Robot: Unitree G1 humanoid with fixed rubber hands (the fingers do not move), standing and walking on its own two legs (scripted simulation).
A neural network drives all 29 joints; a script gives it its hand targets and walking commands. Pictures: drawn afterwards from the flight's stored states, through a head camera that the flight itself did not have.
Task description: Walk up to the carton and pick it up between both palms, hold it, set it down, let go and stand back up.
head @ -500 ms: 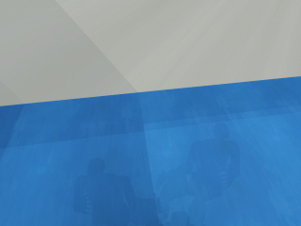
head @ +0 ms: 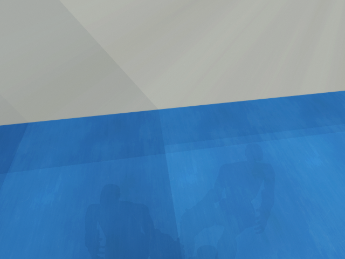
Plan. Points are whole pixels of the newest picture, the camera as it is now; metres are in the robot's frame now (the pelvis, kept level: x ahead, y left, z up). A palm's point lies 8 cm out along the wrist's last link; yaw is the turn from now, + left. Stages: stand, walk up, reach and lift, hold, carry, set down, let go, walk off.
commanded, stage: stand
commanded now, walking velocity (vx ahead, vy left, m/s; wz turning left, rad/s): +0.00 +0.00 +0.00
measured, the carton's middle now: out of the picture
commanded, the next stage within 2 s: walk up in 0.44 s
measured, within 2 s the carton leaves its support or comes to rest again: neither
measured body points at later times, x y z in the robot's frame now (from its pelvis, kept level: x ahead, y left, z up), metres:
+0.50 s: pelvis +0.00 +0.00 +0.00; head +0.00 +0.00 +0.45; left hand -0.02 +0.20 -0.16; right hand -0.02 -0.20 -0.16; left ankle -0.01 +0.12 -0.74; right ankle -0.01 -0.12 -0.74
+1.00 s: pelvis -0.03 -0.05 -0.03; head -0.01 -0.09 +0.42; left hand +0.09 +0.18 -0.15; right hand -0.07 -0.29 -0.20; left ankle -0.01 +0.11 -0.72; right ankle -0.04 -0.13 -0.74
